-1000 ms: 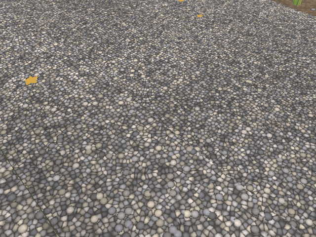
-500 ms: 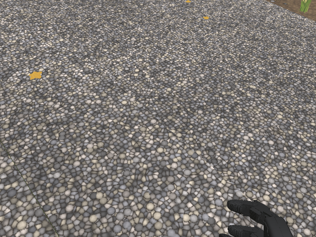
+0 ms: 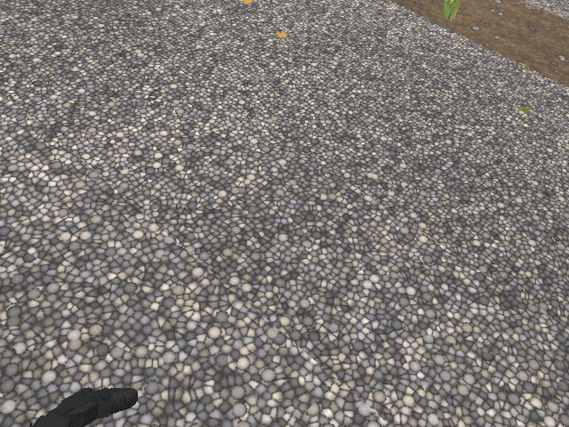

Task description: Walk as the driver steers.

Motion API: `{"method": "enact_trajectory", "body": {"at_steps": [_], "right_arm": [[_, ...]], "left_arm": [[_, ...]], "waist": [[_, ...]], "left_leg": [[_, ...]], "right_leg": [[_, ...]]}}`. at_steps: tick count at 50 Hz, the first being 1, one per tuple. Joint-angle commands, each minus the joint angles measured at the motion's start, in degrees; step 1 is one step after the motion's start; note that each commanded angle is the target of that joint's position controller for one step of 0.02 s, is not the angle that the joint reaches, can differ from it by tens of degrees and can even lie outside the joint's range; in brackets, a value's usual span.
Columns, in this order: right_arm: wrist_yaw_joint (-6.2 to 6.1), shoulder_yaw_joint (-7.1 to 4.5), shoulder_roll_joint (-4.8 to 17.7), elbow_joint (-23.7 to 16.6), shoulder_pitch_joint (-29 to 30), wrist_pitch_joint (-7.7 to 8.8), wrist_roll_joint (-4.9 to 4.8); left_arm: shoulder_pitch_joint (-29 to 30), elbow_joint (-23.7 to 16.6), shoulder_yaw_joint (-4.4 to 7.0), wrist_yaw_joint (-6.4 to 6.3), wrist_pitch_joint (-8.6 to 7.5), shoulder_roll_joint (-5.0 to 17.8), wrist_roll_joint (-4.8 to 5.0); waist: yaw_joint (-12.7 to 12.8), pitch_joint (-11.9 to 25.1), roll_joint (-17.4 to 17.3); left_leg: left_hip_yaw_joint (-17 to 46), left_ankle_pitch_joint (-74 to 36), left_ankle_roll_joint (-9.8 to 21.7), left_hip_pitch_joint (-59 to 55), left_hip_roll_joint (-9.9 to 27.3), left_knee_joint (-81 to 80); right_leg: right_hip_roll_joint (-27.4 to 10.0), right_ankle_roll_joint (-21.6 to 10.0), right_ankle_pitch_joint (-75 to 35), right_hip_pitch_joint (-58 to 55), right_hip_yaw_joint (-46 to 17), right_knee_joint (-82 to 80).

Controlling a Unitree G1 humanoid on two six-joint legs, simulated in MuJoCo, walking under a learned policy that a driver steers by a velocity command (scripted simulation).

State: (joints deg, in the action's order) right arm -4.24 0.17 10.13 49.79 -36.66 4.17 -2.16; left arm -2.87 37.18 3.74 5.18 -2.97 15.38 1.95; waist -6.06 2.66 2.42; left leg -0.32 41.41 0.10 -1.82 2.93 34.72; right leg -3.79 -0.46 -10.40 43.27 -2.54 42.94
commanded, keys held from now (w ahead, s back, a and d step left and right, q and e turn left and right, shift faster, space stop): w+shift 0.04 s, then w+e+shift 0.96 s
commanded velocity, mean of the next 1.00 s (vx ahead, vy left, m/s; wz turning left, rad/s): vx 0.97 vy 0.00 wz -0.72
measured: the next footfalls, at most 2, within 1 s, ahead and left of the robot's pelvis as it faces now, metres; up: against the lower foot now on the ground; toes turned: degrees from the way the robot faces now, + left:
right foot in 0.18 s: +0.29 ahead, -0.17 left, -0.17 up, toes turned -7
left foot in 0.50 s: +0.74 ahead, -0.01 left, -0.17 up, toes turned -24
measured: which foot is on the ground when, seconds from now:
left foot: down 0.00-0.16, up 0.18-0.48, down 0.50-0.98, up 1.00-1.00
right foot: up 0.00-0.16, down 0.18-0.48, up 0.50-0.98, down 1.00-1.00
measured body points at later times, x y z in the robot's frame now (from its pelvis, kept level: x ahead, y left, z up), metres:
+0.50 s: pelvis +0.50 -0.08 -0.16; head +0.52 -0.08 +0.29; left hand +0.51 +0.18 -0.29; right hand +0.70 -0.38 -0.17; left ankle +0.70 +0.00 -0.86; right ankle +0.26 -0.16 -0.84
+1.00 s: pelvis +0.90 -0.31 -0.27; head +0.89 -0.32 +0.18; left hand +1.23 -0.28 -0.33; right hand +0.67 -0.47 -0.40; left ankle +0.75 -0.02 -0.77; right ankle +0.96 -0.43 -0.99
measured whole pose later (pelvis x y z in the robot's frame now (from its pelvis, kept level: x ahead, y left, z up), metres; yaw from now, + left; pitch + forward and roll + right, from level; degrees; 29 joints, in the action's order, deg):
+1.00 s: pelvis +0.90 -0.31 -0.27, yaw -46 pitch -1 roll +5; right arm -1.7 -3.3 15.1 49.6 -29.3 5.3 -2.0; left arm -5.6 37.1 4.8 5.2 -1.0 16.9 0.7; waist -3.1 -1.1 3.6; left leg -14.8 36.8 -4.8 -4.4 6.9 77.8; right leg -1.4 -12.0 -17.5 25.6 5.7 29.8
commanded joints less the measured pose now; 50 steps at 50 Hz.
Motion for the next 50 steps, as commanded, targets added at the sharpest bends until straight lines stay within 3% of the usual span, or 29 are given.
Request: {"method": "enact_trajectory", "body": {"at_steps": [1,5,7,8,9,10,11,12,13,14,15,17,18,20,23,25,26,27,29,33,35,36,38,41,44,46,48,49,50], "right_arm": [[-0.06,-2.45,8.4,0.1,-4.0,-0.40,-0.62],[1.43,-3.68,11.6,1.3,0.8,-0.37,-0.07],[2.35,-3.46,11.8,1.9,4.8,-0.05,1.29],[2.98,-3.72,13.3,1.0,15.0,1.39,1.18],[3.18,-3.43,7.6,-3.8,19.3,3.70,3.01],[4.84,-0.92,2.6,-6.2,10.6,6.39,2.82],[5.81,-0.87,5.8,-6.5,9.5,7.38,2.33],[5.90,-1.16,9.0,-10.3,16.2,8.54,-0.78],[4.47,-1.35,9.4,-10.2,19.9,8.42,-0.99],[3.61,-2.48,12.1,-10.5,23.5,7.65,0.53],[3.15,-2.48,10.5,-9.9,21.8,6.25,2.04],[3.18,-2.44,10.7,-11.9,25.7,4.86,1.66],[3.75,-1.65,9.1,-13.4,29.8,5.23,2.32],[5.00,-1.72,7.4,-11.5,27.9,5.60,1.80],[3.97,-4.80,12.3,-10.3,21.3,4.75,0.65],[2.61,-7.05,18.0,-6.4,-1.1,4.05,0.36],[3.77,-7.21,22.5,-6.2,0.6,4.73,3.01],[4.53,-6.34,17.0,-7.9,9.6,4.98,1.92],[5.49,-4.92,9.6,-9.1,20.9,3.98,1.34],[4.99,-5.17,8.9,-5.6,23.4,4.43,0.45],[4.58,-6.10,11.3,-4.7,22.1,4.88,1.50],[4.20,-5.52,8.6,-4.1,22.2,5.62,1.07],[2.05,-5.25,9.5,-3.2,20.2,5.36,1.35],[0.73,-4.96,10.0,-2.7,14.8,4.46,1.90],[1.85,-4.90,11.6,-3.7,11.9,3.07,1.49],[1.78,-5.48,14.9,-4.9,11.7,1.64,0.70],[2.01,-5.54,16.2,-4.3,11.3,1.21,-0.22],[2.87,-5.68,16.4,-5.5,17.1,2.09,-0.76],[2.90,-5.13,11.7,-7.2,24.6,2.81,0.09]], "left_arm": [[15.8,-7.7,-1.41,2.18,-2.69,-0.9,0.69],[8.5,-4.6,-0.72,1.81,-3.98,1.0,-0.03],[-13.1,2.6,1.80,-0.01,-2.35,5.9,-0.02],[-31.0,6.8,2.71,-0.93,-1.37,7.5,-1.08],[-34.9,12.1,2.60,-1.58,-0.53,10.7,-2.05],[-31.5,10.6,1.45,-2.18,-0.83,11.8,-4.89],[-32.1,9.5,1.92,-2.24,-0.54,9.1,-5.17],[-34.8,9.9,3.57,-3.07,-1.34,10.0,-4.15],[-29.3,8.8,3.52,-3.31,-1.95,9.8,-3.54],[-20.6,6.1,2.29,-3.37,-3.17,7.3,-1.90],[-15.8,5.5,1.65,-3.50,-3.13,6.6,-1.64],[-7.6,3.4,0.30,-4.48,-3.41,3.0,-0.92],[-7.7,3.6,0.39,-5.07,-3.47,2.7,-0.65],[-14.0,5.4,1.81,-5.92,-3.27,5.2,-0.32],[-19.1,6.0,2.12,-5.93,-2.98,6.6,0.37],[-15.3,3.5,0.94,-5.16,-2.24,5.1,-3.82],[-29.7,1.7,-0.72,-5.14,-2.46,-5.1,0.78],[-28.9,3.2,-0.72,-5.58,-1.81,-2.0,3.67],[-20.1,2.2,0.10,-5.79,0.18,0.3,1.86],[-13.6,-2.1,1.33,-4.82,3.15,1.1,0.79],[-11.7,-2.9,0.98,-4.02,3.27,0.8,-1.48],[-10.9,-2.3,2.01,-3.18,2.67,2.1,-0.56],[-6.4,-3.0,1.48,-0.99,1.75,0.8,-1.73],[-0.9,-5.1,1.51,0.79,2.12,1.6,-0.55],[2.2,-5.3,1.64,0.71,2.46,3.5,-1.30],[-1.0,-3.6,2.06,0.77,2.43,4.3,-0.87],[-15.9,1.8,4.25,0.04,2.95,8.0,-1.22],[-29.6,6.4,6.13,-0.62,3.15,11.4,-1.36],[-38.5,11.5,5.78,-1.44,2.72,13.3,-1.58]], "waist": [[-2.3,-11.3,-8.4],[3.1,-7.5,-9.7],[13.4,0.8,-12.1],[26.2,5.5,-3.3],[22.2,0.6,10.9],[12.1,10.7,26.5],[12.9,17.8,20.7],[16.5,25.5,14.4],[13.7,20.1,2.6],[8.9,9.2,-5.3],[4.1,2.2,-8.3],[0.0,-8.8,-3.6],[0.8,-9.9,-1.4],[1.9,-6.2,1.7],[-3.6,-1.9,-0.4],[-15.0,11.2,-4.1],[-3.2,16.2,-29.3],[-1.4,7.1,-24.8],[1.4,-5.5,-8.9],[5.3,-7.9,-10.1],[4.9,-6.0,-3.5],[6.3,-7.1,-1.3],[4.7,-6.2,-2.4],[3.6,-8.1,-3.7],[3.1,-10.3,-3.2],[5.2,-9.9,-3.9],[11.7,-3.4,-7.7],[20.1,-0.6,-2.1],[25.2,-6.9,11.4]], "left_leg": [[9.2,-35.3,10.0,-2.4,10.4,-7.9],[0.8,-60.7,6.5,-1.9,8.4,0.5],[-0.4,-74.1,6.3,3.7,7.6,25.7],[-4.8,-63.2,2.7,16.5,-0.2,58.9],[-1.4,-4.3,3.4,40.9,-5.2,77.6],[7.8,0.6,6.3,52.0,-3.5,80.0],[8.0,-2.3,4.7,59.2,-1.6,75.5],[9.9,-8.5,3.4,66.6,-0.7,65.7],[9.7,-13.8,2.9,63.6,2.2,62.2],[11.1,-19.3,1.5,59.4,3.5,51.6],[10.7,-20.0,-1.0,54.4,4.1,46.2],[12.0,-19.8,-3.5,45.5,9.1,26.3],[8.5,-28.6,-3.0,34.3,7.3,15.7],[0.1,-47.8,-3.4,10.1,-1.1,8.5],[1.4,-39.5,-1.7,-2.5,-3.7,3.6],[11.0,-19.5,0.4,-20.8,4.6,5.9],[49.8,1.7,10.6,-22.1,19.6,-11.7],[61.7,15.9,12.5,-13.6,21.0,-21.5],[41.1,-0.9,10.8,5.6,17.2,-18.4],[17.4,-20.5,9.7,15.0,14.5,-19.2],[12.9,-29.0,10.9,11.2,16.6,-16.6],[7.5,-29.3,7.3,9.9,14.3,-13.6],[-5.6,-26.7,4.2,16.4,8.9,-10.6],[-9.0,-23.6,2.9,16.4,10.1,-7.1],[-12.8,-34.3,1.1,10.3,10.8,-0.1],[-15.4,-56.8,-0.6,6.5,11.3,8.7],[-13.9,-73.6,-0.6,8.3,12.0,31.6],[-13.4,-63.5,-1.9,18.2,7.0,55.7],[-12.8,-7.4,-2.5,38.8,-2.9,86.7]], "right_leg": [[-1.3,-1.5,-1.4,8.3,1.1,-6.6],[2.1,-4.2,-2.1,-13.9,7.0,-12.6],[0.6,-7.7,-3.7,-36.2,6.3,-12.6],[-3.6,-13.2,-19.4,-56.6,2.3,-24.9],[-6.1,-12.3,-20.5,-68.6,-2.2,-18.9],[-7.9,-12.4,-47.0,-82.2,-3.8,3.6],[-9.0,-18.2,-42.9,-88.2,-9.6,2.1],[-12.4,-25.7,-0.1,-91.9,-26.4,-13.3],[-14.3,-25.1,19.2,-78.6,-37.2,-21.3],[-13.7,-23.7,16.3,-61.2,-38.3,-24.3],[-12.4,-23.8,13.2,-47.2,-36.0,-26.0],[-10.9,-20.1,12.7,-22.8,-28.4,-30.2],[-4.2,-17.2,16.2,-12.8,-20.3,-30.5],[1.7,-14.8,21.8,-2.8,-14.3,-30.5],[3.8,-10.2,16.8,-10.6,-13.7,-17.3],[7.1,-5.2,17.4,-8.7,-10.4,16.3],[10.0,-4.4,41.2,-0.8,-10.2,42.1],[6.6,-4.4,33.5,7.1,-8.3,46.2],[1.6,-5.4,25.9,3.4,-6.3,41.6],[-5.2,-5.4,28.1,-1.2,-6.2,26.0],[-6.0,-5.1,20.1,1.1,-5.3,24.8],[-6.9,-6.5,10.8,2.4,-9.8,16.1],[-1.5,-5.0,-13.4,-6.4,-0.2,4.9],[-0.2,-6.1,-20.6,-8.6,0.2,1.6],[1.5,-7.0,-17.9,-9.3,6.0,-2.6],[3.6,-7.0,-11.2,-15.0,10.5,-7.5],[3.2,-9.8,-10.4,-33.0,11.0,-9.6],[2.2,-14.7,-17.5,-50.4,8.2,-17.6],[-0.6,-19.4,-20.6,-60.9,2.9,-23.2]]}}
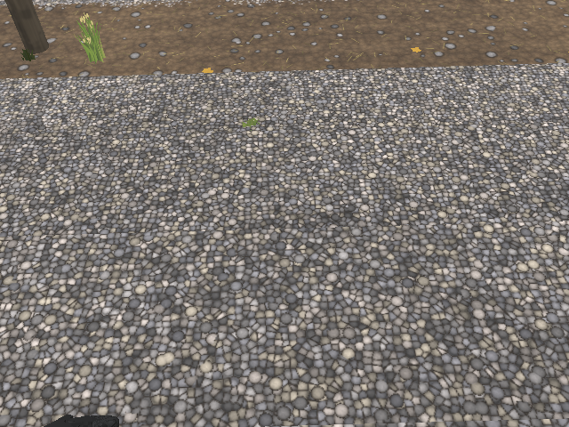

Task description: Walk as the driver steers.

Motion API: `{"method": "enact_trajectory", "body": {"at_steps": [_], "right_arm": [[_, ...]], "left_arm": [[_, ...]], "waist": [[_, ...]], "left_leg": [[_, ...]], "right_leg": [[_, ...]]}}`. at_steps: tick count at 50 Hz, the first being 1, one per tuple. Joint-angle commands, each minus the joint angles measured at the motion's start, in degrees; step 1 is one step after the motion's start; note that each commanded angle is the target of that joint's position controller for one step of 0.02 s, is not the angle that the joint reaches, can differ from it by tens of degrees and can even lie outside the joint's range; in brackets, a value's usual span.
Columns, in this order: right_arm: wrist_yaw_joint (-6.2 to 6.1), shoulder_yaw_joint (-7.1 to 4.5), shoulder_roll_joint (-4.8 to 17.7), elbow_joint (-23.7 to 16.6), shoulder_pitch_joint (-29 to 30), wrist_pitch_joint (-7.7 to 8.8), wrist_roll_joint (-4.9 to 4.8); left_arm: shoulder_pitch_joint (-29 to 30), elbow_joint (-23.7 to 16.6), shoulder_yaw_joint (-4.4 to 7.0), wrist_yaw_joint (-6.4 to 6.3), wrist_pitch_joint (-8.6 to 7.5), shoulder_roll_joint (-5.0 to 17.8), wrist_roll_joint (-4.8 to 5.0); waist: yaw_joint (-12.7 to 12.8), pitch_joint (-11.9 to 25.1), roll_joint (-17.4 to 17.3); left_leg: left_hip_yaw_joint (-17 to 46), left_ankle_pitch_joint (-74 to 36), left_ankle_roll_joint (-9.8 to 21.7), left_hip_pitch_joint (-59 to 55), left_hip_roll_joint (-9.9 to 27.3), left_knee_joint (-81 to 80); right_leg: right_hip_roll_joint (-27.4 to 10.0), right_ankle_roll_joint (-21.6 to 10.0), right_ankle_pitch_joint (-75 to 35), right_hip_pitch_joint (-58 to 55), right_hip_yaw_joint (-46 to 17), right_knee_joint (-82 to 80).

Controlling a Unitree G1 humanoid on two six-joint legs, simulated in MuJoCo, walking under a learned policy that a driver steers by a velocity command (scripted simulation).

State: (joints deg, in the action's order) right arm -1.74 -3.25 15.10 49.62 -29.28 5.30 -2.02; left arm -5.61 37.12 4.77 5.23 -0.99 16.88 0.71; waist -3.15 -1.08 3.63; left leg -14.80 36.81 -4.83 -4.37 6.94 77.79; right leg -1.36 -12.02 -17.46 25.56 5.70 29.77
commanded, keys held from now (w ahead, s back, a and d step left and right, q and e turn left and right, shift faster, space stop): w+e+shift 0.70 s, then w+shift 0.10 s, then w+q+shift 0.20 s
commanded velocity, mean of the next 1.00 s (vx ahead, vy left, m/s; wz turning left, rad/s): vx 1.00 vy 0.00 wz -0.79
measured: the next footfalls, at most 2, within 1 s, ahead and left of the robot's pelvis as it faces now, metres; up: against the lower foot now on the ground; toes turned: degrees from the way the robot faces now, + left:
left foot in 0.30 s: +0.48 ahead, +0.16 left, +0.00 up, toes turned -29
right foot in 0.82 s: +0.73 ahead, -0.30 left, -0.17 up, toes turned -49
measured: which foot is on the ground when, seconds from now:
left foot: up 0.00-0.28, down 0.30-0.80, up 0.82-1.00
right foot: down 0.00-0.30, up 0.32-0.80, down 0.82-1.00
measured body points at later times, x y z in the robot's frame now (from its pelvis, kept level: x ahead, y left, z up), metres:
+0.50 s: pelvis +0.43 +0.02 -0.05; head +0.40 +0.02 +0.40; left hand +0.75 +0.15 -0.09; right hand +0.27 -0.21 -0.18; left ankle +0.45 +0.18 -0.76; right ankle +0.39 -0.10 -0.67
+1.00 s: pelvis +0.77 -0.26 -0.22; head +0.79 -0.27 +0.23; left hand +0.97 -0.12 -0.36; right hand +0.66 -0.51 -0.33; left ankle +0.94 -0.16 -0.83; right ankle +0.71 -0.27 -0.93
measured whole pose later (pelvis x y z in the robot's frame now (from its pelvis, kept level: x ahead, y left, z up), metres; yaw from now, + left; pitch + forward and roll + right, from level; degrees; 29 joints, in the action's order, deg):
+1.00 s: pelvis +0.77 -0.26 -0.22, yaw -46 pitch +0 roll -4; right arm -1.7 -1.6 12.1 43.8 -15.7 4.2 -2.9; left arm -21.4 51.9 3.2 1.6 -4.4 11.1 -1.0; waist -1.3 -1.0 -3.1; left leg 10.3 18.1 -3.6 43.2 8.3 78.1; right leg 9.1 -7.0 24.3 13.8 6.3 37.2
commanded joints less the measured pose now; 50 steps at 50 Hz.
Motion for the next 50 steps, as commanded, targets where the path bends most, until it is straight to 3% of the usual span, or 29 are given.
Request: {"method": "enact_trajectory", "body": {"at_steps": [1,3,4,5,8,9,11,13,14,15,16,17,18,19,21,24,28,32,35,38,40,41,42,43,44,45,46,47,50], "right_arm": [[0.72,0.34,1.6,-13.1,10.7,4.32,1.84],[1.22,1.12,5.2,-17.1,13.2,6.97,0.05],[0.72,-0.38,8.0,-17.3,15.8,7.29,-0.89],[0.00,-0.78,7.7,-17.2,15.0,5.75,-1.36],[-0.46,-0.85,8.1,-16.0,18.7,2.42,1.53],[0.19,-0.01,6.1,-17.2,22.5,2.54,2.98],[1.74,0.32,4.1,-17.5,24.2,2.86,2.27],[1.30,-1.56,5.0,-14.7,12.2,2.69,0.79],[1.08,-3.84,8.2,-10.5,-3.4,3.12,0.13],[0.87,-5.73,11.8,-6.7,-19.9,3.05,-0.49],[1.44,-5.17,14.1,-5.0,-21.8,3.11,-0.40],[2.37,-3.41,12.5,-7.9,-10.6,3.81,1.62],[2.69,-3.13,11.9,-10.2,0.5,3.75,1.39],[3.27,-2.69,6.8,-11.9,7.5,3.60,0.56],[3.58,-1.52,4.8,-11.6,15.3,4.05,0.37],[3.60,-1.70,6.3,-6.9,12.4,4.28,-0.45],[2.92,-2.42,9.4,-2.9,6.1,3.75,2.07],[0.86,0.39,2.6,0.4,-5.2,3.14,3.49],[0.82,0.14,5.6,-1.5,0.9,2.25,2.71],[1.01,-0.99,8.9,-1.4,-0.8,1.05,0.30],[1.09,-1.37,10.3,-2.6,8.3,1.05,-0.64],[0.61,-0.67,5.0,-7.2,12.5,2.30,1.61],[2.04,0.91,1.6,-9.2,-2.2,4.13,-0.81],[2.37,1.04,3.3,-6.9,-3.5,4.90,-1.25],[2.47,-0.12,5.1,-8.6,0.5,4.34,-2.10],[0.85,-0.69,5.2,-8.2,3.8,2.93,-1.40],[0.06,-0.48,4.8,-7.2,1.5,0.95,-2.32],[-0.57,-0.07,4.7,-5.6,1.0,-1.24,-1.42],[-0.44,0.69,2.3,-9.3,11.1,-1.56,-0.03]], "left_arm": [[-32.4,10.4,3.96,-1.99,-0.79,15.4,-2.40],[-32.2,7.1,3.56,-2.78,-1.72,10.4,-0.87],[-21.7,4.9,2.54,-2.90,-2.37,8.3,-0.39],[-13.1,3.1,2.88,-4.44,-3.01,10.5,-0.62],[-4.4,0.4,0.35,-5.99,-4.41,4.2,-1.23],[-6.1,1.6,0.85,-7.06,-4.41,5.4,-0.41],[-11.2,3.2,1.42,-8.18,-3.83,6.9,0.08],[-9.2,2.2,1.21,-8.12,-3.22,5.5,-0.10],[-3.9,0.0,1.12,-7.92,-3.18,5.3,-0.46],[4.7,-3.3,0.93,-7.28,-3.45,6.4,-1.39],[0.9,-4.7,-0.82,-6.33,-3.77,-1.8,-2.49],[-14.0,-4.6,-2.36,-6.15,-4.31,-8.6,0.48],[-18.9,-3.9,-2.61,-5.63,-3.71,-7.3,4.77],[-11.8,-3.5,-1.68,-5.84,-2.45,-2.9,4.14],[-9.6,-5.2,-1.66,-5.76,0.45,-2.3,2.55],[-2.6,-9.7,-0.97,-4.28,1.12,0.4,1.63],[-1.0,-9.8,-0.49,-2.44,0.42,2.0,-0.15],[14.9,-11.9,-0.70,1.35,-2.55,0.5,0.79],[9.1,-9.6,-0.15,2.66,-3.00,1.1,1.23],[-6.3,-3.2,1.67,0.89,-2.48,4.2,0.41],[-29.4,4.9,4.11,-1.41,-1.16,6.7,-0.60],[-31.0,8.6,3.25,-2.44,-1.30,8.2,-1.76],[-27.5,4.8,2.16,-3.10,-2.71,10.2,-3.03],[-27.4,5.1,3.07,-3.32,-2.43,8.2,-1.71],[-21.7,7.0,3.16,-3.78,-2.20,9.3,-1.30],[-12.3,5.0,1.63,-4.01,-2.30,5.1,-1.53],[-8.6,4.9,0.76,-3.99,-3.35,3.2,-2.61],[-8.3,5.9,-0.39,-3.43,-5.05,-0.5,-2.23],[-6.5,8.9,-0.67,-4.89,-6.64,1.1,-1.36]], "waist": [[10.4,2.9,19.6],[11.7,21.6,3.2],[5.8,15.9,-8.3],[-0.6,9.1,-2.9],[-2.7,-3.3,-11.5],[-1.0,-3.5,-8.4],[1.7,0.4,-3.9],[-4.2,4.1,-3.2],[-12.9,10.7,-1.4],[-24.0,16.4,-6.0],[-20.0,12.8,-25.9],[-6.3,5.9,-39.5],[2.0,0.5,-32.3],[1.7,-6.9,-9.8],[4.9,-9.5,-3.2],[3.8,-8.0,-5.6],[1.7,-1.4,-2.2],[-6.7,-8.1,-3.2],[-1.1,-6.2,-7.4],[6.3,-1.3,-8.1],[21.4,-0.9,-0.8],[18.2,-1.5,7.9],[7.6,13.6,10.8],[9.4,21.6,4.2],[4.7,17.0,-1.9],[1.6,11.1,-10.3],[-0.9,7.4,-4.7],[-1.3,1.8,-9.4],[-1.1,-8.3,-3.4]], "left_leg": [[12.4,4.3,4.2,61.5,-7.1,43.0],[24.3,-2.2,5.1,68.2,-5.6,28.7],[24.7,-14.7,6.5,64.4,-3.2,13.3],[28.1,-16.6,3.1,62.9,-1.8,8.7],[28.2,-17.3,-1.7,44.7,2.9,-16.0],[25.2,-24.9,-1.0,35.9,1.7,-25.4],[18.4,-37.1,-0.1,19.4,-5.0,-31.9],[14.6,-44.2,-1.9,0.3,-9.3,-28.3],[17.7,-45.8,-2.2,-13.3,-7.8,-23.3],[17.9,-32.6,-3.8,-21.9,-8.5,-28.4],[34.3,-13.5,0.1,-17.4,-1.2,-40.8],[53.3,-28.4,5.4,-8.0,8.7,-47.0],[71.3,-10.2,11.2,-1.7,16.6,-62.7],[68.2,5.3,13.4,9.5,13.3,-64.4],[54.4,-1.7,14.6,24.0,11.0,-57.5],[36.1,-12.3,12.3,23.1,7.1,-59.5],[24.5,-34.2,12.1,5.9,8.1,-54.2],[11.4,-19.1,5.4,4.6,2.6,-50.6],[4.3,-24.0,3.7,19.6,0.8,-51.2],[4.1,-55.8,4.7,19.4,2.2,-27.3],[2.2,-43.4,2.0,28.7,-3.7,16.9],[7.1,2.2,4.2,46.8,-7.0,36.8],[26.9,1.4,8.5,55.5,-4.9,28.1],[29.2,-3.0,11.0,53.6,-3.1,22.5],[24.8,-11.2,7.9,59.0,-2.6,12.7],[23.2,-17.9,5.6,54.6,1.2,9.0],[26.6,-19.7,2.9,51.6,1.6,11.5],[28.2,-19.3,0.5,48.6,4.4,10.6],[27.2,-24.3,-0.1,49.2,6.8,-6.5]], "right_leg": [[-5.0,-8.3,-32.5,-58.0,-15.1,10.1],[-12.0,-18.4,13.1,-64.7,-39.6,-0.9],[-13.9,-14.3,38.4,-48.9,-48.9,-11.9],[-16.9,-16.8,36.8,-34.5,-56.3,-11.3],[-10.4,-11.9,35.0,3.7,-45.6,-12.4],[-5.1,-9.3,34.6,9.9,-38.0,-11.0],[0.9,-6.1,33.9,14.1,-29.4,-9.1],[4.2,-3.3,31.5,20.0,-27.1,-3.2],[6.0,1.4,18.5,19.7,-25.0,10.6],[8.2,6.6,12.6,17.5,-20.9,29.4],[12.9,7.8,52.4,19.2,-22.5,57.0],[11.5,7.0,58.0,25.8,-25.4,72.7],[8.0,5.5,47.5,34.3,-21.2,72.1],[3.6,4.2,38.7,31.7,-17.3,65.6],[-1.0,4.2,34.5,24.4,-17.1,60.5],[-5.0,4.3,29.7,22.4,-17.1,42.9],[-4.4,4.9,19.3,28.3,-10.1,41.8],[-0.5,5.1,-10.0,27.8,-5.6,15.0],[3.0,4.3,-18.2,0.1,-0.5,10.7],[5.6,2.3,-6.8,-20.2,0.6,9.2],[-2.2,-4.3,-16.6,-38.8,-6.0,-15.3],[-5.1,-3.5,-19.7,-48.6,-12.4,-7.0],[-13.1,-6.0,-25.7,-63.1,-20.6,13.7],[-14.9,-9.3,-12.0,-60.1,-23.9,10.4],[-17.1,-12.9,12.2,-50.4,-30.0,-2.1],[-16.1,-11.0,33.6,-34.1,-34.2,-11.7],[-23.6,-13.7,30.6,-21.2,-40.6,-12.5],[-24.5,-12.3,27.2,-9.2,-39.7,-12.2],[-15.8,-4.7,30.5,3.4,-23.1,-16.8]]}}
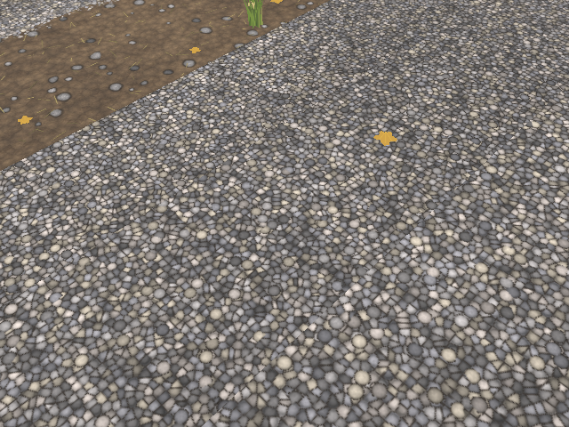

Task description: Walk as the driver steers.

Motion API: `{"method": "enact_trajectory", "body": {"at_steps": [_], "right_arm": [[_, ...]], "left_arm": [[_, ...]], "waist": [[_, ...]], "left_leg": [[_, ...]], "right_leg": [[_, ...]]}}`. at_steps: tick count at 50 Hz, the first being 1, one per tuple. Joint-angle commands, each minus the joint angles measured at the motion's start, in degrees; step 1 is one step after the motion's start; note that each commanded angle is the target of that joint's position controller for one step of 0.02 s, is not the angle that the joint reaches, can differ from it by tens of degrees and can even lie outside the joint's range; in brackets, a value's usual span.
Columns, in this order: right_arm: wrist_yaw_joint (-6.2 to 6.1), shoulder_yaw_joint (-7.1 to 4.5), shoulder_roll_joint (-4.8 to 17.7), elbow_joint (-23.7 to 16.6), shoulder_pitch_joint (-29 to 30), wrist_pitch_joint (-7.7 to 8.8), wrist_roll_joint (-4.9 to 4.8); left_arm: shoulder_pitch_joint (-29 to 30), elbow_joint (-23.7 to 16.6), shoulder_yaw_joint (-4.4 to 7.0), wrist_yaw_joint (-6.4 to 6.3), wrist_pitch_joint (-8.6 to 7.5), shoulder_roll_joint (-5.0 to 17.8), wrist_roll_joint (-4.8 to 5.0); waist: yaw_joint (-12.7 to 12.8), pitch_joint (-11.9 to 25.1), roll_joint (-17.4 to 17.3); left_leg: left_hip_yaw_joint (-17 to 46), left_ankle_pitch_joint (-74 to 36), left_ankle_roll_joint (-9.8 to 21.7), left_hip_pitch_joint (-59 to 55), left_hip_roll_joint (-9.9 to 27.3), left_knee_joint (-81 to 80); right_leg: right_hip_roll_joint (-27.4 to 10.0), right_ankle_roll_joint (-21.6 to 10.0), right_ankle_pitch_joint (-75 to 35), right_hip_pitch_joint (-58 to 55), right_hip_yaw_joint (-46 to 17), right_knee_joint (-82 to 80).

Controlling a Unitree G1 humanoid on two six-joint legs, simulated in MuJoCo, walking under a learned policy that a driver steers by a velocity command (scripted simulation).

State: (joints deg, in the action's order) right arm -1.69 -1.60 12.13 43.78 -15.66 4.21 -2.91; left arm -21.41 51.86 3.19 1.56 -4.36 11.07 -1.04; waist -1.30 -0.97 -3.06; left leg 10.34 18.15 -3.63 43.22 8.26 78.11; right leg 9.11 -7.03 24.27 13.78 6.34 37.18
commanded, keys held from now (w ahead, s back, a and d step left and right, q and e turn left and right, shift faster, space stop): w+q+shift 1.00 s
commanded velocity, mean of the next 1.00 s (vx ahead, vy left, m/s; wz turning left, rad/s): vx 1.00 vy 0.00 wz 0.82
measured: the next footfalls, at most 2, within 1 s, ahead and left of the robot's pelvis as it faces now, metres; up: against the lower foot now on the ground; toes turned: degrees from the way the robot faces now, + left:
left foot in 0.20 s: +0.38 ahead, +0.15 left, +0.00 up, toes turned +9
right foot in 0.72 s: +0.94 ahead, +0.08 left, -0.17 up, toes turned +44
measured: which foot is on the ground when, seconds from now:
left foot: up 0.00-0.18, down 0.20-0.72, up 0.74-1.00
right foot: down 0.00-0.20, up 0.22-0.70, down 0.72-1.00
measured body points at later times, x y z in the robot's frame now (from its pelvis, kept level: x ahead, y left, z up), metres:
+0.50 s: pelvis +0.46 +0.11 +0.02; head +0.48 +0.12 +0.47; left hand +0.65 +0.41 +0.00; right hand +0.56 -0.13 -0.11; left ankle +0.34 +0.15 -0.71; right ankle +0.71 -0.01 -0.65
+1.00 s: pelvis +0.93 +0.22 -0.17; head +0.94 +0.23 +0.28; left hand +0.66 +0.28 -0.31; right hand +1.26 +0.25 -0.23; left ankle +0.93 +0.39 -0.80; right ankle +0.91 +0.05 -0.88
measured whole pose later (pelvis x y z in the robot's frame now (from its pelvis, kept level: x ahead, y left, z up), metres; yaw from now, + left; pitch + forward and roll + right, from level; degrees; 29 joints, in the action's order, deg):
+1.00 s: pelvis +0.93 +0.22 -0.17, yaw +53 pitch +1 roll -4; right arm 0.8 -3.6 15.0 31.7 -6.7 0.9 -2.0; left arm -31.0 60.2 2.8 -1.1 -5.4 13.3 -0.7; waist 4.7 -0.2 -4.3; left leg 0.8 7.0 3.6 49.8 4.5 71.3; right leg 4.8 -2.0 29.8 0.8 9.9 29.8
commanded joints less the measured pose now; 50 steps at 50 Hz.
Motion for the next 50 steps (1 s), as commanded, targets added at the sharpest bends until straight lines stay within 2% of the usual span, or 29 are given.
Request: {"method": "enact_trajectory", "body": {"at_steps": [1,4,6,7,9,10,11,12,13,14,16,18,21,23,25,26,28,32,35,36,37,38,39,40,41,43,44,46,50], "right_arm": [[-0.15,-0.64,4.8,-4.3,0.9,-0.08,1.39],[1.97,-0.14,4.7,-6.4,11.1,0.75,1.56],[4.04,-0.69,4.0,-8.0,11.7,1.40,1.18],[4.80,-2.53,6.9,-6.0,3.8,1.76,1.48],[4.85,-6.45,13.8,-1.6,-17.2,0.28,0.69],[4.09,-7.38,15.3,-0.1,-28.5,-1.33,-0.77],[4.30,-6.69,16.3,2.5,-30.5,-1.99,0.37],[5.29,-3.14,11.5,-0.7,-20.7,-0.54,3.09],[5.55,-2.88,9.2,-3.3,-19.2,0.59,3.97],[5.63,-3.57,9.1,-3.4,-16.6,1.48,3.14],[4.78,-4.31,12.5,-6.8,-5.7,2.86,2.84],[3.27,-3.61,11.3,-8.3,-2.0,2.92,1.70],[1.43,-3.47,11.1,-6.7,-5.9,1.51,-0.49],[0.93,-4.26,12.3,-6.8,-5.4,-0.35,0.72],[-0.57,-3.83,9.9,-3.6,-16.3,-0.83,-0.24],[-0.95,-4.00,9.8,-1.8,-20.3,-1.02,-0.33],[-1.36,-3.16,6.4,0.4,-20.1,-1.81,0.16],[-1.28,-4.28,8.6,-1.3,-10.9,-1.30,-0.35],[-1.33,-4.44,10.7,-3.2,-2.7,-2.28,1.06],[-0.53,-3.27,6.0,-3.5,-2.5,-1.91,2.56],[0.60,-1.13,-1.6,-4.7,-7.8,-0.77,3.60],[0.70,-0.49,-3.0,-4.8,-23.5,0.32,0.31],[-0.38,-0.79,1.2,-5.5,-21.3,0.38,-1.95],[-1.24,-0.70,2.0,-8.3,-15.5,0.18,-3.19],[-1.83,-1.12,4.1,-9.2,-8.7,-0.69,-2.57],[-0.39,-2.23,6.6,-9.7,-1.9,-2.15,0.20],[1.06,-2.11,3.8,-11.8,-1.8,-2.66,0.54],[2.11,-2.00,3.1,-14.6,4.4,-2.70,0.73],[3.75,-0.70,1.2,-17.5,11.3,-3.00,1.17]], "left_arm": [[7.9,-5.1,0.97,-2.14,-3.35,7.5,0.44],[3.8,-4.4,0.99,-3.18,-3.53,8.6,0.56],[1.8,-3.3,0.99,-3.24,-3.37,10.0,0.66],[3.8,-5.0,1.04,-3.30,-3.21,11.1,-0.65],[11.0,-8.0,2.06,-3.61,-1.83,15.7,-0.23],[17.5,-8.2,2.57,-2.96,-1.49,18.2,0.79],[17.3,-10.1,0.64,-2.00,-2.51,8.6,0.35],[5.9,-13.7,-1.76,-1.16,-4.48,1.8,0.72],[8.8,-17.4,-1.71,-0.55,-5.57,5.1,2.96],[15.9,-19.1,-0.80,-0.73,-5.58,8.0,3.66],[15.4,-18.5,-1.23,-1.77,-4.06,7.1,2.03],[13.5,-17.4,-0.23,-2.29,-2.66,9.3,0.75],[24.3,-21.5,-1.05,-2.00,-2.41,7.9,-0.12],[19.1,-18.6,-0.52,-0.17,-3.13,7.4,0.28],[29.0,-21.1,0.86,1.30,-5.09,9.7,1.40],[36.8,-23.2,0.23,1.70,-6.03,8.5,0.87],[40.0,-25.5,-0.78,3.06,-7.13,5.2,-0.77],[26.8,-22.2,1.77,1.62,-6.23,10.0,2.90],[-3.4,-12.9,5.41,0.35,-5.08,16.5,4.41],[-11.3,-8.4,5.18,0.79,-4.33,15.7,3.87],[-13.4,-7.0,3.21,1.38,-4.16,14.8,0.30],[-8.4,-7.6,3.19,2.08,-3.56,15.9,-1.50],[-7.3,-7.7,4.06,1.90,-2.10,16.6,-1.75],[-5.8,-6.0,4.80,1.72,-1.91,17.0,-0.70],[-1.1,-6.1,3.22,1.41,-2.05,13.2,-0.32],[2.9,-2.6,0.54,0.24,-3.81,5.0,0.86],[5.1,-0.2,-0.01,-0.64,-3.59,5.2,1.17],[7.9,0.0,-0.52,-2.11,-3.43,5.3,0.30],[-1.7,2.3,0.72,-3.84,-2.17,11.3,0.66]], "waist": [[-1.6,-8.0,4.0],[3.9,-8.4,0.0],[3.4,-5.0,1.3],[-0.6,0.6,1.5],[-13.3,9.9,9.2],[-22.4,10.4,9.5],[-18.9,5.0,-14.6],[-4.2,8.2,-24.3],[-4.4,11.6,-16.4],[-3.1,3.9,2.5],[3.0,-1.8,7.6],[5.5,-2.7,6.6],[0.5,-2.9,4.3],[0.3,2.8,0.7],[-5.7,0.3,1.5],[-9.3,-2.0,1.2],[-10.2,-3.3,0.2],[-1.5,-1.8,-5.1],[13.9,8.0,-3.6],[15.2,8.0,4.7],[12.1,10.5,18.5],[2.3,14.8,42.6],[3.2,17.5,34.5],[2.9,17.7,21.5],[3.1,10.1,8.7],[1.5,-2.9,3.5],[-2.8,-6.0,8.0],[-1.7,-7.3,12.0],[1.8,-5.3,2.6]], "left_leg": [[0.5,-13.0,-0.2,1.7,4.9,-12.9],[-7.0,-27.1,4.5,0.6,1.9,-28.5],[-12.9,-31.6,6.7,-12.1,-3.4,-33.2],[-18.9,-33.7,7.4,-24.2,-9.5,-28.3],[-21.8,-18.0,9.8,-45.9,-16.0,-20.2],[-13.4,-10.2,13.7,-55.3,-11.1,-31.0],[-3.6,-16.1,18.2,-59.5,-7.7,-36.1],[21.3,-11.8,23.6,-61.4,-1.6,-41.6],[38.5,2.5,27.2,-62.4,4.4,-56.6],[40.2,9.4,23.8,-51.8,3.5,-62.3],[35.8,3.3,24.9,-33.9,2.5,-59.4],[24.2,-6.6,23.2,-25.1,-3.2,-58.7],[17.1,-12.2,21.3,-20.9,-7.1,-59.6],[12.5,-17.0,18.5,-18.9,-8.1,-53.3],[19.5,-9.6,17.9,-41.3,-5.9,-47.2],[22.2,-7.2,18.3,-48.2,-4.6,-46.4],[18.7,0.8,15.7,-36.3,-9.3,-45.6],[17.0,0.9,11.1,-25.0,-11.0,-39.0],[11.4,-12.5,5.2,-30.3,-14.8,-3.2],[8.9,15.6,3.3,-18.4,-17.8,14.6],[13.0,30.7,5.4,2.5,-16.9,30.7],[9.4,28.1,4.8,10.9,-13.9,40.4],[2.6,20.4,2.9,15.3,-10.4,39.5],[-0.2,9.7,4.1,18.1,-7.5,37.2],[-2.6,3.8,5.6,16.0,-4.5,37.4],[1.2,-2.4,9.2,13.0,0.9,25.6],[1.6,-5.0,8.4,8.1,1.2,14.0],[-2.4,-11.0,6.6,-0.4,0.2,-1.1],[-7.0,-13.9,8.8,11.1,-2.5,-12.4]], "right_leg": [[-23.0,-7.7,-13.6,12.7,-17.6,-23.9],[-17.6,-3.3,-26.5,2.6,-4.8,-25.9],[-17.1,-1.0,-38.6,0.5,-0.4,-26.1],[-16.6,0.5,-57.0,0.3,1.8,-20.0],[-17.2,2.2,-87.0,2.3,3.2,5.5],[-16.2,3.7,-78.2,7.7,1.0,27.7],[-3.1,6.5,-8.3,22.5,1.6,62.3],[-3.2,5.3,13.1,35.7,-12.1,69.1],[-3.3,3.6,10.2,39.7,-16.8,64.2],[-5.3,0.8,2.4,38.8,-15.5,53.0],[-8.9,2.3,-2.3,31.3,-16.9,41.3],[-11.2,4.5,-3.9,23.6,-17.0,27.2],[-10.3,7.0,-14.0,17.8,-12.2,8.3],[-8.5,6.1,-33.9,7.9,-10.6,11.3],[-9.5,4.0,-31.5,33.3,-16.1,6.1],[-10.0,3.7,-28.5,41.3,-16.2,3.4],[-8.6,3.3,-45.2,28.0,-13.6,-6.7],[-10.1,7.0,-48.4,-0.6,-15.3,-8.0],[-17.6,9.5,-60.9,-21.4,-15.8,-19.2],[-22.2,8.2,-56.0,-33.1,-20.0,-17.1],[-22.1,12.6,-64.2,-47.0,-17.6,7.7],[-25.1,11.9,-86.0,-48.4,-23.6,9.9],[-29.7,5.9,-56.0,-44.3,-33.8,-1.8],[-35.4,-2.3,-12.7,-37.2,-48.6,-13.8],[-34.8,-3.1,-3.1,-25.0,-51.5,-21.4],[-31.7,1.1,-26.0,-7.0,-36.2,-13.5],[-26.0,4.1,-28.3,2.4,-23.4,-14.6],[-20.9,6.1,-32.8,9.3,-12.2,-20.7],[-24.4,6.7,-52.4,-10.6,-8.3,-18.7]]}}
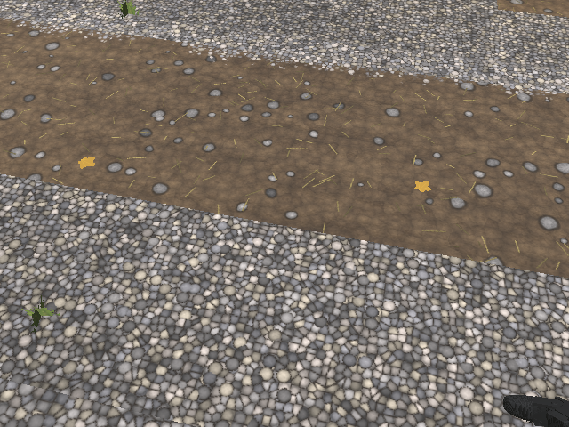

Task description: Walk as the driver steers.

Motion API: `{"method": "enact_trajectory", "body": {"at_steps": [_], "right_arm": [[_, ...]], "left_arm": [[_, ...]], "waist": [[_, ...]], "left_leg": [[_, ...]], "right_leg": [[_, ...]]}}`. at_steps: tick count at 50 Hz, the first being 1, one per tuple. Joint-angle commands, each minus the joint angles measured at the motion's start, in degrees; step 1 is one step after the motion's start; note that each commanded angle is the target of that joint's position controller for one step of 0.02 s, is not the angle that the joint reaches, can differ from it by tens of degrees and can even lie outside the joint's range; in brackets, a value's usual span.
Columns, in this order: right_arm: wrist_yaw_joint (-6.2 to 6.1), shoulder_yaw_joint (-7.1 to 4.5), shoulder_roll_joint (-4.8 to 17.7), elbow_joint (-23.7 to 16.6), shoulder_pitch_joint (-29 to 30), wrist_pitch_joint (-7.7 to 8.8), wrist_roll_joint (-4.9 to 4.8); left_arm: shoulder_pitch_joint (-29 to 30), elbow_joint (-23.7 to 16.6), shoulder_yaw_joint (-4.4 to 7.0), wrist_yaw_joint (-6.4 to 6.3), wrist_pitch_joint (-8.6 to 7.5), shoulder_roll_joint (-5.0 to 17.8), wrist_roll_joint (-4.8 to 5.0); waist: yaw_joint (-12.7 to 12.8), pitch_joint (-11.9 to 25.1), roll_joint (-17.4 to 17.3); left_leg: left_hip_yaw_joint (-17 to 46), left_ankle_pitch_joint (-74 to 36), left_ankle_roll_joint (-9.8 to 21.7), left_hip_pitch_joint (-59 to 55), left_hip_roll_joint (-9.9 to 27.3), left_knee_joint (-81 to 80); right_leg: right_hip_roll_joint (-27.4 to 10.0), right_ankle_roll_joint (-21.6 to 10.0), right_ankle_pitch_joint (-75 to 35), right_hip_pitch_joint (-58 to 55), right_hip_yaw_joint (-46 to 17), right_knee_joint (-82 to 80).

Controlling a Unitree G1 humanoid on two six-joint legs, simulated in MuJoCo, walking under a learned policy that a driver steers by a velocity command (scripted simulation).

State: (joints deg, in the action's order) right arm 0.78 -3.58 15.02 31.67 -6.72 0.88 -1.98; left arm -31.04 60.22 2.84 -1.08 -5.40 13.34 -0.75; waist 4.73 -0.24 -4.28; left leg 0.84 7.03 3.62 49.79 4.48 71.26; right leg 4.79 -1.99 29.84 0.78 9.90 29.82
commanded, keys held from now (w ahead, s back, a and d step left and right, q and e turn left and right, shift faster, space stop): w+q+shift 0.26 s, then w+shift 0.74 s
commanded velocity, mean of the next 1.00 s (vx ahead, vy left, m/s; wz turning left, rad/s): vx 1.00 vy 0.00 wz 0.48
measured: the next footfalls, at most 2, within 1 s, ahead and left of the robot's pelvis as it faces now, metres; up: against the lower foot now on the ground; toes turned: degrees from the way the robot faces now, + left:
left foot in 0.16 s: +0.30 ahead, +0.05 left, +0.00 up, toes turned +11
right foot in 0.62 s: +0.77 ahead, -0.12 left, -0.17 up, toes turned +26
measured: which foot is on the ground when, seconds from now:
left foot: up 0.00-0.14, down 0.16-0.62, up 0.64-1.00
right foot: down 0.00-0.16, up 0.18-0.60, down 0.62-1.00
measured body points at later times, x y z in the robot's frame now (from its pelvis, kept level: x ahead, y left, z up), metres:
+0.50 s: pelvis +0.44 -0.02 -0.02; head +0.45 -0.01 +0.43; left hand +0.56 +0.29 -0.08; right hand +0.58 -0.26 -0.14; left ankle +0.27 +0.04 -0.71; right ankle +0.69 -0.14 -0.71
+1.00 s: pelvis +0.91 +0.05 -0.17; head +0.94 +0.07 +0.28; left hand +0.69 +0.18 -0.30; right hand +1.26 +0.05 -0.19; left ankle +1.07 +0.23 -0.85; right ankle +0.74 -0.13 -0.88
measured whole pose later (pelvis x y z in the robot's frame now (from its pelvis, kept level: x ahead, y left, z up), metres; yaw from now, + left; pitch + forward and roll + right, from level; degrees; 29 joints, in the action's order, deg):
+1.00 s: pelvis +0.91 +0.05 -0.17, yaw +26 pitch +3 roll +0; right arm 3.9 0.2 10.8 32.6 7.0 6.0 -1.6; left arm -34.1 57.6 -0.2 -0.9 -4.8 9.3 0.6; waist 7.2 -0.5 0.0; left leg -3.2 -2.1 5.3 40.2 -0.8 32.7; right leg 2.6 -3.1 26.6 -12.3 0.0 12.3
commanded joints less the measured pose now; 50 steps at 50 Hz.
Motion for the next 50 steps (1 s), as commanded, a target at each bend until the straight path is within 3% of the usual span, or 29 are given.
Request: {"method": "enact_trajectory", "body": {"at_steps": [1,3,5,7,8,9,10,11,13,15,16,17,19,21,24,28,30,31,32,33,34,35,36,37,38,39,42,46,50], "right_arm": [[2.07,1.52,-2.1,-6.4,5.5,0.66,-0.23],[3.74,0.82,0.2,-8.4,10.7,1.57,-1.19],[4.94,-0.58,2.1,-7.3,6.8,1.94,-1.01],[4.10,-5.42,10.9,0.2,-20.4,0.86,-1.41],[3.05,-6.23,13.0,5.6,-34.7,1.00,-1.30],[2.22,-4.18,11.1,5.3,-27.1,1.57,0.02],[1.83,-2.57,9.9,1.3,-21.0,2.67,1.45],[1.19,-3.17,8.9,0.4,-18.3,3.60,2.01],[1.37,-2.36,6.6,-0.6,-7.5,5.25,1.90],[0.90,-1.03,3.7,-1.6,-1.8,5.42,1.44],[0.11,-1.31,4.3,-0.4,-2.4,4.75,0.60],[-0.66,-2.38,7.3,1.0,-6.2,4.67,1.47],[-3.46,-1.59,5.0,4.9,-10.9,4.08,0.00],[-3.68,-0.74,5.0,6.1,-12.9,3.83,0.57],[-3.40,-0.97,6.0,8.2,-16.9,3.49,-0.74],[-4.36,-1.16,5.3,9.0,-16.6,1.62,-0.47],[-3.20,-1.17,5.9,9.9,-13.8,1.48,-0.22],[-2.15,-0.82,4.6,10.7,-12.1,2.70,-0.70],[-1.11,1.36,-3.9,9.4,-10.6,4.52,0.92],[-1.67,2.69,-6.7,7.7,-21.3,5.98,-0.69],[-2.46,2.55,-2.7,5.3,-22.5,7.33,-3.29],[-2.88,1.96,0.5,3.8,-11.1,6.80,-3.26],[-3.19,2.06,1.0,2.5,-6.5,6.79,-4.30],[-3.00,1.75,1.7,2.4,-3.6,6.20,-2.83],[-2.17,1.50,2.0,3.2,-1.0,5.55,-0.01],[-1.37,1.90,-0.6,2.1,-1.9,4.49,1.11],[-0.39,2.72,-0.5,0.1,5.7,4.66,2.40],[2.20,3.53,-2.3,-3.2,18.3,5.52,0.19],[4.05,0.77,2.5,-4.0,17.0,6.30,-0.05]], "left_arm": [[4.5,-5.4,1.05,-1.60,-0.33,9.2,0.62],[3.1,-6.1,0.95,-2.46,0.53,10.4,0.32],[2.7,-7.2,1.40,-3.53,1.13,13.0,-0.57],[11.8,-12.0,2.79,-3.97,0.81,17.4,-0.72],[20.8,-14.6,2.86,-3.48,-0.14,16.4,0.11],[18.1,-18.2,0.96,-2.57,-2.13,8.5,-0.94],[12.5,-22.3,0.12,-0.69,-4.37,6.3,1.35],[17.1,-24.5,0.83,-0.01,-5.43,10.4,2.69],[15.7,-22.3,1.79,0.25,-3.68,9.5,2.55],[13.2,-20.9,2.15,0.08,-0.95,10.0,1.06],[14.2,-21.5,1.35,0.27,-0.43,7.9,0.12],[16.5,-21.4,1.35,1.10,-0.71,7.1,-0.30],[21.0,-22.6,0.80,3.10,-1.29,5.3,-1.39],[24.1,-23.6,0.18,4.35,-0.92,4.3,-0.93],[31.8,-26.8,0.26,5.21,-0.51,5.5,0.32],[26.0,-23.7,2.09,4.59,-0.25,9.8,2.80],[8.8,-17.6,4.41,4.20,-0.46,13.8,2.93],[-4.2,-13.7,4.76,4.28,-0.70,14.6,1.77],[-12.3,-9.1,2.19,5.97,-0.67,10.8,-0.62],[-10.9,-10.2,1.68,5.78,-0.06,10.1,-1.82],[-11.9,-8.5,4.25,4.71,0.78,17.3,-0.62],[-6.6,-9.6,1.76,3.99,1.28,6.3,-0.73],[0.9,-11.4,1.73,3.09,0.15,9.8,-1.22],[6.0,-12.0,0.51,2.84,-2.15,7.1,-1.09],[8.5,-11.2,-0.67,2.97,-3.00,4.0,-0.66],[11.0,-10.5,-1.23,2.55,-2.13,4.2,-0.74],[6.9,-8.7,-1.43,1.06,-1.61,4.4,0.47],[-4.3,-4.6,-1.17,0.11,-0.30,5.2,2.07],[-4.7,-4.1,-0.33,-0.74,0.47,8.4,0.83]], "waist": [[-2.8,-6.4,2.6],[-2.5,-8.2,1.7],[-6.3,-3.3,8.4],[-21.2,6.5,12.3],[-28.0,5.7,0.8],[-17.1,3.2,-12.9],[-9.3,11.4,-15.3],[-10.0,8.7,-2.6],[-1.5,-1.9,9.4],[2.0,-3.7,9.5],[1.9,-2.8,8.5],[-0.6,-1.6,8.5],[-2.9,-1.7,5.1],[-5.1,-0.3,3.7],[-8.5,-2.1,0.4],[-6.8,-3.5,-1.4],[1.1,2.2,0.4],[8.0,6.7,7.1],[8.2,6.1,22.2],[0.9,9.9,38.5],[1.1,15.8,42.7],[2.8,10.4,13.0],[-0.4,5.3,9.7],[-3.2,-0.4,4.4],[-4.6,-4.3,2.7],[-8.3,-4.0,6.3],[-4.8,-5.6,9.8],[0.6,-7.9,4.2],[-4.1,-2.8,12.1]], "left_leg": [[-0.2,-2.6,2.7,6.4,0.2,-9.1],[-6.1,-5.0,4.5,0.3,-2.9,-20.0],[-13.2,-4.7,4.3,-21.3,-8.8,-19.2],[-8.4,0.5,8.5,-57.2,-10.5,-16.4],[0.0,-8.2,13.6,-70.3,-5.1,-29.0],[16.2,-8.7,16.4,-69.0,-2.1,-33.8],[39.0,4.5,27.1,-71.5,7.3,-40.5],[47.6,17.9,26.3,-63.0,8.7,-52.0],[40.3,16.5,21.3,-39.9,5.2,-54.1],[30.3,6.6,18.3,-27.1,2.3,-50.8],[24.0,0.3,17.3,-21.0,-0.7,-48.9],[19.4,-2.8,15.5,-18.6,-3.3,-45.7],[14.5,12.4,11.1,-14.4,-6.9,-41.0],[13.2,16.5,9.6,-14.9,-7.4,-38.6],[15.7,19.4,8.6,-22.6,-4.4,-32.7],[18.7,6.0,6.0,-43.1,-0.9,-20.2],[16.3,-5.9,3.6,-42.9,-1.5,-1.4],[12.0,1.5,0.8,-30.5,-7.0,23.9],[12.7,41.9,0.6,-3.7,-13.7,49.6],[14.0,41.4,0.7,8.3,-12.4,56.5],[10.2,35.8,-1.8,16.3,-12.2,56.7],[6.4,23.0,1.2,18.8,-5.8,44.9],[7.6,15.9,1.5,15.9,-3.4,38.0],[11.6,9.7,2.6,14.0,-0.8,28.3],[11.9,6.2,2.3,8.7,2.0,18.4],[8.7,5.0,1.4,0.9,3.7,8.4],[2.4,-5.3,-2.0,-6.2,2.5,-12.1],[-3.9,-9.5,0.1,-6.9,-2.9,-34.1],[-7.2,-9.3,3.2,-23.2,-10.2,-41.5]], "right_leg": [[-19.6,3.0,-60.2,-2.3,-9.9,-11.0],[-17.3,6.4,-70.3,-1.8,-3.7,-10.8],[-17.4,7.3,-94.4,5.1,0.3,-3.8],[-16.8,7.2,-106.2,23.0,-2.0,23.8],[-7.3,7.8,-48.6,35.8,-1.7,55.9],[-1.1,4.8,1.0,46.3,-8.2,68.3],[-2.2,3.9,4.9,55.3,-21.1,69.4],[-2.9,1.9,-2.0,53.2,-22.7,58.1],[-6.6,1.4,-7.2,42.7,-22.0,44.6],[-8.9,3.9,-3.6,35.4,-19.3,34.0],[-8.3,4.5,-6.9,29.7,-15.3,30.2],[-8.4,3.3,-25.7,26.8,-14.3,28.3],[-9.7,1.1,-53.6,23.3,-15.9,14.9],[-7.9,0.5,-59.3,19.5,-14.1,10.7],[-8.8,0.0,-52.6,24.0,-15.9,5.3],[-15.4,1.0,-48.0,29.0,-16.9,-7.1],[-15.1,-0.1,-46.5,12.2,-13.9,-10.1],[-16.5,-3.3,-48.4,-6.5,-15.4,-8.6],[-15.6,-1.7,-54.4,-21.6,-13.1,12.5],[-15.8,-1.6,-62.0,-26.0,-20.4,16.6],[-26.3,-12.8,-24.7,-29.3,-46.2,-2.7],[-25.5,-11.1,0.9,-20.8,-51.1,-13.8],[-29.4,-14.2,4.7,-10.7,-56.4,-16.0],[-29.4,-13.0,-1.5,-1.1,-55.9,-13.6],[-25.2,-11.2,-16.5,8.2,-44.4,-8.9],[-19.8,-9.4,-12.8,17.3,-34.8,-12.8],[-15.2,-9.4,-36.6,18.0,-24.4,-16.7],[-15.9,-7.1,-49.5,1.2,-18.4,-21.0],[-16.0,-4.7,-78.1,-6.4,-13.1,-14.8]]}}
Keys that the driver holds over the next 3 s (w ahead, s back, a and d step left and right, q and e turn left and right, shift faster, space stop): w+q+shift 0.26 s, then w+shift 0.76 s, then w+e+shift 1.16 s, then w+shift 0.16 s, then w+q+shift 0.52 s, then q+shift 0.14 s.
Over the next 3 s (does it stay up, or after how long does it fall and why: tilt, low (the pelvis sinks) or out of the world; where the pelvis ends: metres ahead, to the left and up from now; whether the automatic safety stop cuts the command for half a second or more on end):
stays up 2.62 -0.12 -0.32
